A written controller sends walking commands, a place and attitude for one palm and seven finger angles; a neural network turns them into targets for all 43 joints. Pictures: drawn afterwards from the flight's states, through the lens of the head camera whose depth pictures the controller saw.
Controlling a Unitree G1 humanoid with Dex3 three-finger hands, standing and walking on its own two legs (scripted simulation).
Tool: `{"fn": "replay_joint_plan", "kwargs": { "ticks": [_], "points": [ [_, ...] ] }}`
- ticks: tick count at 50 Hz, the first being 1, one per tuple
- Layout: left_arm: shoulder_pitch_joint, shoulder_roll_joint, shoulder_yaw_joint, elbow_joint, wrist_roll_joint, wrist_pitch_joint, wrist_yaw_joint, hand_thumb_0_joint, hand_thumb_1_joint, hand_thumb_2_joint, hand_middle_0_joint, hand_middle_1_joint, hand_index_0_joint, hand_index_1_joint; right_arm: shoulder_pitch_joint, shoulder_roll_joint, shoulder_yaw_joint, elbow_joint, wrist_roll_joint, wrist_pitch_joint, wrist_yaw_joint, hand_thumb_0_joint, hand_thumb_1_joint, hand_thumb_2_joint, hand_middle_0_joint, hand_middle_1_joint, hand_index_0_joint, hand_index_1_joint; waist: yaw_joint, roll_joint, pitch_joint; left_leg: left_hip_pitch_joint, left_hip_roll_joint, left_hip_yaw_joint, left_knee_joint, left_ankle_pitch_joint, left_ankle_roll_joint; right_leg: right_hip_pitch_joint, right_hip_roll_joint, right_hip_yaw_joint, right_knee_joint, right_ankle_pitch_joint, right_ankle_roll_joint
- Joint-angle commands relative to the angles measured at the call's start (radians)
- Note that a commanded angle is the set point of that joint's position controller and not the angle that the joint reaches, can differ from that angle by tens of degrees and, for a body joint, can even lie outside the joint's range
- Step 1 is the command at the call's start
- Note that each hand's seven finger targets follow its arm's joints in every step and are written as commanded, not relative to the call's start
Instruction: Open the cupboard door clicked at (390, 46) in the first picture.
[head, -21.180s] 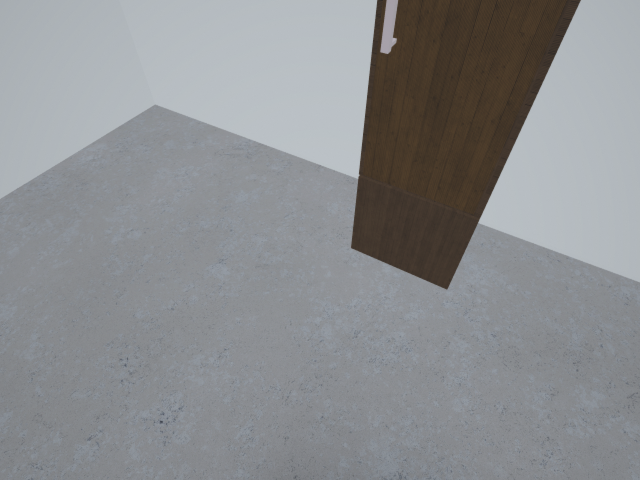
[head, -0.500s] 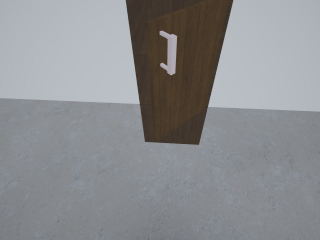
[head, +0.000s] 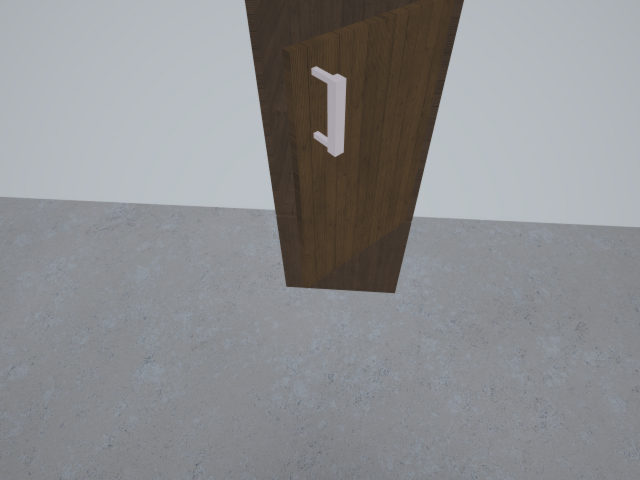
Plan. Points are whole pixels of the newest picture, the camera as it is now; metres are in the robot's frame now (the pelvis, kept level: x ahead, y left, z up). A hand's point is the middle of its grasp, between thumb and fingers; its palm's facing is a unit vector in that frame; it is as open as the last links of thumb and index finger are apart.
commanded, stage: walk to a spot facing it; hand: left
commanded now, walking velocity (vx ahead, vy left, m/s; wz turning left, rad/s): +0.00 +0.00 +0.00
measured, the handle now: (327, 112) +0.62 +0.02 +0.14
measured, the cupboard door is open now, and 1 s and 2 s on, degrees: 44 44 44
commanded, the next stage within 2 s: none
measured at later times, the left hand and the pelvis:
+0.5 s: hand out of the picture +0.07 +0.19 -0.18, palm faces -0.09 -0.97 -0.23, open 7.4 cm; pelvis +0.00 +0.00 -0.01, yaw -10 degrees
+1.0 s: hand out of the picture +0.15 +0.14 -0.19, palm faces -0.40 -0.89 -0.22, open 7.4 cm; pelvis +0.01 -0.01 -0.02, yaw -29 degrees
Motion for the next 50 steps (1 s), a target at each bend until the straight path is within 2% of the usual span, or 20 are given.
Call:
{"fn": "replay_joint_plan", "kwargs": {
  "ticks": [1,15,18,19,20,21,23,27,29,30,31,32,33,35,38,43,47,48,49,50],
  "points": [
    [0.070,0.117,0.019,-0.019,0.001,-0.015,0.011,0.000,0.900,0.900,-0.200,-0.300,-0.200,-0.300,0.063,-0.090,-0.011,-0.014,0.002,-0.005,-0.001,0.000,-0.900,-0.900,0.200,0.300,0.200,0.300,0.002,-0.024,0.028,0.008,0.091,-0.089,-0.057,0.121,0.025,-0.041,-0.124,0.115,-0.094,0.125,-0.009],
    [0.005,0.181,0.091,-0.106,0.013,0.033,-0.002,0.000,0.900,0.900,-0.200,-0.300,-0.200,-0.300,0.045,-0.091,-0.060,-0.101,0.004,0.026,-0.014,0.000,-0.900,-0.900,0.200,0.300,0.200,0.300,-0.012,-0.087,0.004,-0.018,0.094,0.031,0.130,-0.031,-0.007,-0.148,-0.161,0.282,-0.020,0.239,-0.071],
    [-0.024,0.154,0.093,-0.143,0.012,0.040,-0.013,0.000,0.900,0.900,-0.200,-0.300,-0.200,-0.300,0.050,-0.139,-0.071,-0.124,-0.003,0.017,-0.020,0.000,-0.900,-0.900,0.200,0.300,0.200,0.300,-0.014,0.072,0.006,0.045,0.211,-0.073,0.014,0.037,0.041,-0.248,-0.055,0.198,0.128,0.192,-0.020],
    [-0.031,0.138,0.090,-0.160,0.013,0.044,-0.018,0.000,0.900,0.900,-0.200,-0.300,-0.200,-0.300,0.063,-0.174,-0.079,-0.130,-0.007,0.014,-0.023,0.000,-0.900,-0.900,0.200,0.300,0.200,0.300,-0.015,0.153,-0.003,0.065,0.305,-0.159,-0.056,0.064,0.094,-0.293,-0.004,0.131,0.262,0.085,0.005],
    [-0.055,0.129,0.092,-0.178,0.015,0.049,-0.023,0.000,0.900,0.900,-0.200,-0.300,-0.200,-0.300,0.080,-0.193,-0.085,-0.136,-0.010,0.008,-0.026,0.000,-0.900,-0.900,0.200,0.300,0.200,0.300,-0.023,0.224,-0.008,0.076,0.405,-0.213,-0.122,0.140,0.160,-0.347,0.012,0.079,0.464,-0.201,0.023],
    [-0.072,0.132,0.095,-0.193,0.018,0.055,-0.025,0.000,0.900,0.900,-0.200,-0.300,-0.200,-0.300,0.085,-0.195,-0.082,-0.145,-0.012,0.005,-0.027,0.000,-0.900,-0.900,0.200,0.300,0.200,0.300,-0.020,0.177,-0.019,0.074,0.447,-0.227,-0.129,0.162,0.199,-0.373,-0.016,0.099,0.611,-0.297,0.030],
    [-0.085,0.114,0.096,-0.212,0.017,0.055,-0.037,0.000,0.900,0.900,-0.200,-0.300,-0.200,-0.300,0.026,-0.206,-0.083,-0.177,-0.019,-0.002,-0.023,0.000,-0.900,-0.900,0.200,0.300,0.200,0.300,0.009,0.081,-0.007,0.049,0.420,-0.131,-0.092,0.238,0.187,-0.383,-0.052,0.109,0.633,-0.280,0.042],
    [-0.058,0.111,0.089,-0.232,0.017,0.050,-0.046,0.000,0.900,0.900,-0.200,-0.300,-0.200,-0.300,-0.010,-0.223,-0.091,-0.201,-0.022,0.003,-0.013,0.000,-0.900,-0.900,0.200,0.300,0.200,0.300,0.016,0.123,-0.024,0.026,0.362,0.025,0.009,0.284,0.113,-0.232,-0.041,0.024,0.381,-0.218,0.042],
    [0.002,0.139,0.097,-0.219,0.019,0.042,-0.046,0.000,0.900,0.900,-0.200,-0.300,-0.200,-0.300,-0.028,-0.233,-0.097,-0.214,-0.012,0.011,-0.006,0.000,-0.900,-0.900,0.200,0.300,0.200,0.300,0.047,0.077,-0.033,-0.027,0.311,0.094,0.136,0.220,0.052,-0.105,-0.017,-0.007,0.181,-0.016,0.035],
    [0.043,0.200,0.109,-0.213,0.023,0.032,-0.039,0.000,0.900,0.900,-0.200,-0.300,-0.200,-0.300,-0.045,-0.214,-0.097,-0.234,-0.002,0.017,-0.001,0.000,-0.900,-0.900,0.200,0.300,0.200,0.300,0.073,-0.059,-0.038,-0.122,0.234,0.139,0.298,0.084,-0.003,-0.010,-0.086,0.122,0.032,0.193,0.000],
    [0.058,0.324,0.133,-0.216,0.031,0.020,-0.021,0.000,0.900,0.900,-0.200,-0.300,-0.200,-0.300,-0.058,-0.133,-0.083,-0.282,0.009,0.023,0.012,0.000,-0.900,-0.900,0.200,0.300,0.200,0.300,0.076,-0.359,-0.045,-0.361,0.075,0.187,0.534,-0.356,-0.064,0.077,-0.352,0.509,-0.073,0.412,-0.118],
    [0.099,0.360,0.130,-0.215,0.014,0.026,-0.015,0.000,0.900,0.900,-0.200,-0.300,-0.200,-0.300,-0.104,-0.156,-0.081,-0.298,0.009,0.036,0.013,0.000,-0.900,-0.900,0.200,0.300,0.200,0.300,0.115,-0.284,-0.032,-0.364,0.061,0.038,0.696,-0.457,-0.054,0.000,-0.397,0.564,-0.090,0.343,-0.205],
    [0.050,0.318,0.130,-0.222,0.019,0.028,-0.004,0.000,0.900,0.900,-0.200,-0.300,-0.200,-0.300,-0.153,-0.145,-0.085,-0.301,0.009,0.037,0.010,0.000,-0.900,-0.900,0.200,0.300,0.200,0.300,0.089,-0.259,-0.002,-0.424,0.067,-0.028,0.777,-0.405,-0.047,-0.015,-0.335,0.577,-0.083,0.280,-0.209],
    [-0.035,0.272,0.118,-0.251,0.021,0.028,0.004,0.000,0.900,0.900,-0.200,-0.300,-0.200,-0.300,-0.138,-0.150,-0.082,-0.299,0.008,0.034,0.011,0.000,-0.900,-0.900,0.200,0.300,0.200,0.300,0.042,-0.225,-0.034,-0.424,0.080,-0.067,0.781,-0.300,-0.057,0.006,-0.275,0.483,-0.034,0.334,-0.182],
    [-0.028,0.271,0.116,-0.261,0.023,0.024,0.004,0.000,0.900,0.900,-0.200,-0.300,-0.200,-0.300,-0.130,-0.125,-0.074,-0.295,0.013,0.031,0.011,0.000,-0.900,-0.900,0.200,0.300,0.200,0.300,0.040,-0.134,-0.113,-0.336,0.048,-0.040,0.643,-0.277,-0.065,0.046,-0.230,0.435,0.006,0.469,-0.166],
    [-0.016,0.290,0.121,-0.263,0.025,0.032,-0.003,0.000,0.900,0.900,-0.200,-0.300,-0.200,-0.300,-0.145,-0.125,-0.072,-0.320,0.021,0.025,0.005,0.000,-0.900,-0.900,0.200,0.300,0.200,0.300,0.045,-0.172,-0.090,-0.281,0.010,-0.043,0.463,-0.264,-0.058,0.036,-0.208,0.488,0.004,0.479,-0.167],
    [-0.089,0.273,0.116,-0.285,0.016,0.041,-0.010,0.000,0.900,0.900,-0.200,-0.300,-0.200,-0.300,-0.033,-0.137,-0.071,-0.297,0.023,0.009,-0.005,0.000,-0.900,-0.900,0.200,0.300,0.200,0.300,-0.025,-0.155,-0.102,-0.039,0.001,-0.049,0.115,-0.079,-0.045,-0.103,-0.138,0.467,0.077,0.405,-0.083],
    [-0.094,0.233,0.109,-0.301,0.008,0.045,-0.015,0.000,0.900,0.900,-0.200,-0.300,-0.200,-0.300,0.002,-0.184,-0.077,-0.288,0.017,-0.001,-0.012,0.000,-0.900,-0.900,0.200,0.300,0.200,0.300,-0.038,-0.039,-0.107,0.104,0.093,-0.133,-0.013,-0.042,-0.015,-0.249,-0.062,0.414,0.147,0.236,-0.032],
    [-0.068,0.172,0.096,-0.322,0.000,0.048,-0.028,0.000,0.900,0.900,-0.200,-0.300,-0.200,-0.300,0.007,-0.287,-0.095,-0.299,-0.003,-0.009,-0.015,0.000,-0.900,-0.900,0.200,0.300,0.200,0.300,-0.029,0.254,-0.098,0.188,0.355,-0.415,-0.105,0.048,0.088,-0.436,0.075,0.252,0.333,-0.167,0.034],
    [-0.093,0.193,0.096,-0.343,0.009,0.044,-0.037,0.000,0.900,0.900,-0.200,-0.300,-0.200,-0.300,0.013,-0.318,-0.098,-0.319,-0.009,-0.001,-0.021,0.000,-0.900,-0.900,0.200,0.300,0.200,0.300,-0.035,0.246,-0.071,0.076,0.496,-0.485,-0.133,0.112,0.192,-0.432,0.052,0.142,0.571,-0.394,0.069]
  ]
}}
